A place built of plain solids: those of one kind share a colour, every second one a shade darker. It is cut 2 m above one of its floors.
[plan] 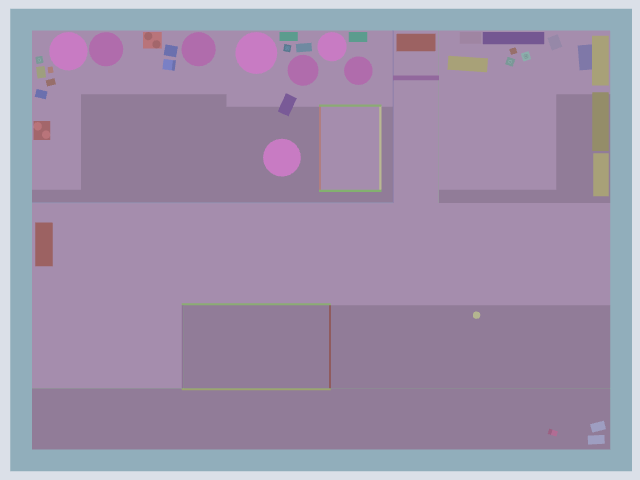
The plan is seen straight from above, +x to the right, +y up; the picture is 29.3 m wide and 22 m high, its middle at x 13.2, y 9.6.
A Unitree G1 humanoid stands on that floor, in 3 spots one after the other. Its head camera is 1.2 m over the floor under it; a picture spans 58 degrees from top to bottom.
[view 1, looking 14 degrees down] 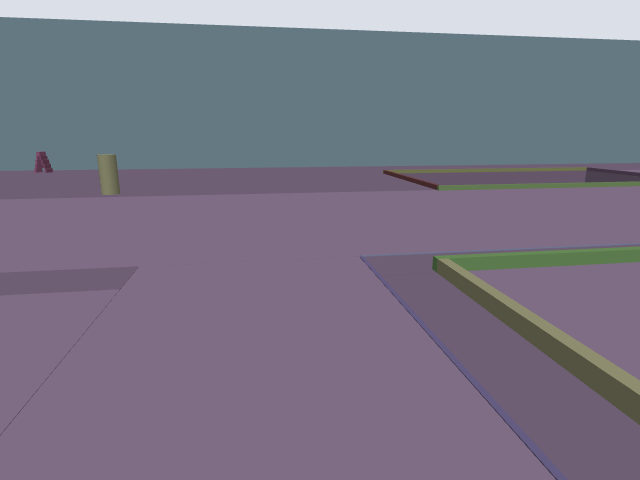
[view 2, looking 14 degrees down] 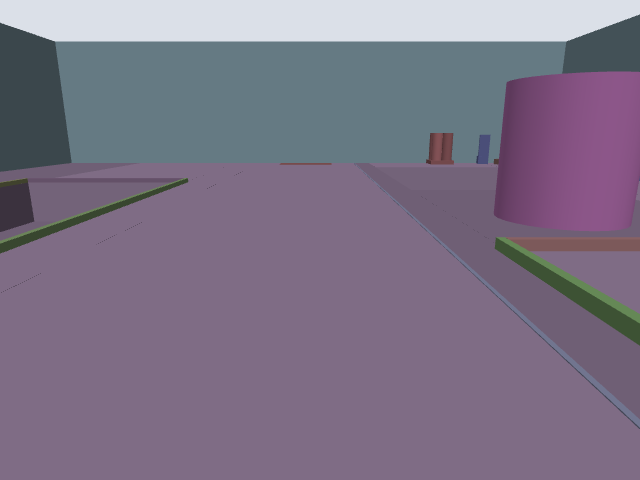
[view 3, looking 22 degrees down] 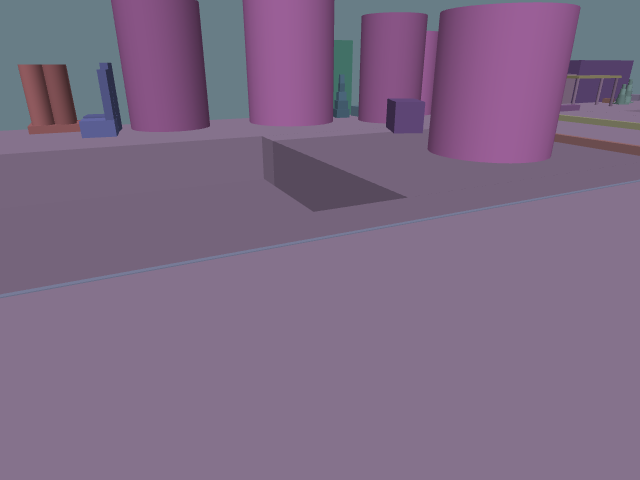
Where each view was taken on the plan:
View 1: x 17.60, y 15.32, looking -99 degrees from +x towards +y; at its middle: floor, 4.96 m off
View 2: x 17.58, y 9.95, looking -180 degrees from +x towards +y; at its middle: floor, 4.96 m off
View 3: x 6.35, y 8.61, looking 64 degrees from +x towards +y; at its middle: floor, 3.20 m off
